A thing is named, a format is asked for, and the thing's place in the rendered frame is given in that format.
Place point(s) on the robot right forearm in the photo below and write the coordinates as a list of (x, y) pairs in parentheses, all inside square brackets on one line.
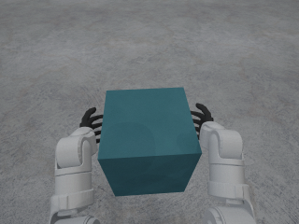
[(227, 182)]

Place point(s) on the carton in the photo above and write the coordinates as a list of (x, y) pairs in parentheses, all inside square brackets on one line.
[(148, 142)]

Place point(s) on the right robot hand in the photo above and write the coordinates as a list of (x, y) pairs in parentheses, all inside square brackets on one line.
[(203, 117)]

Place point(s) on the robot right upper arm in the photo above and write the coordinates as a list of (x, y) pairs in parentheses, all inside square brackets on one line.
[(227, 215)]

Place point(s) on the left robot hand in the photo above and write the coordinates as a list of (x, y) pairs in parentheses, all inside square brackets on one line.
[(87, 121)]

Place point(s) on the robot left forearm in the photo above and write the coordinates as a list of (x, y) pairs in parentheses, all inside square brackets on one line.
[(73, 191)]

